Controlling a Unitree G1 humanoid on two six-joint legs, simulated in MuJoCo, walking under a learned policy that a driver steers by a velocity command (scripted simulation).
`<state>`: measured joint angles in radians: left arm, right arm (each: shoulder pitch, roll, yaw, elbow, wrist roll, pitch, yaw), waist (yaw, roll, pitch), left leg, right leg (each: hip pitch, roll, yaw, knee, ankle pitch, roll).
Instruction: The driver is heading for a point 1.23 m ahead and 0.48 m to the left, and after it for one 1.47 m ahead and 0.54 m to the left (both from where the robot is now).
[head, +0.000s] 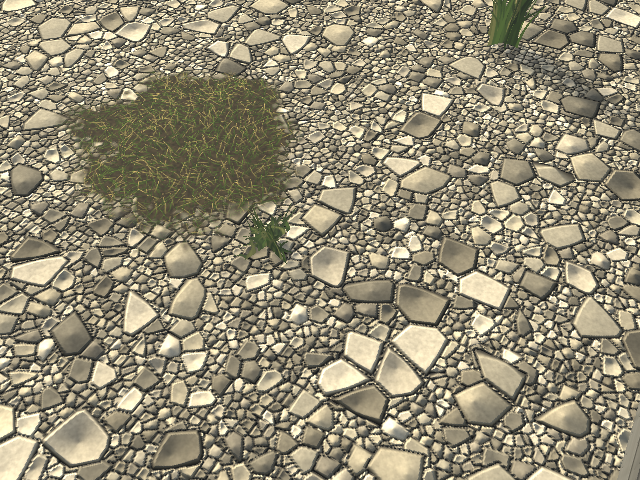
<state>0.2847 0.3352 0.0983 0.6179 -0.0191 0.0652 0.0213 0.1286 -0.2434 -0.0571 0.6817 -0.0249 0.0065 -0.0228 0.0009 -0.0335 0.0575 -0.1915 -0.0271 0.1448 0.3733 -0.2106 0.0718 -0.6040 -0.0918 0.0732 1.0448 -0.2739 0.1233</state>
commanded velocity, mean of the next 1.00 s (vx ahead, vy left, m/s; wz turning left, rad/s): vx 0.11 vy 0.00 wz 0.60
